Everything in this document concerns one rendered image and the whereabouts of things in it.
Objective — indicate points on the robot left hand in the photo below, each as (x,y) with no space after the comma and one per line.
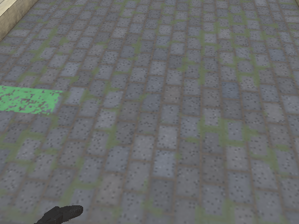
(58,215)

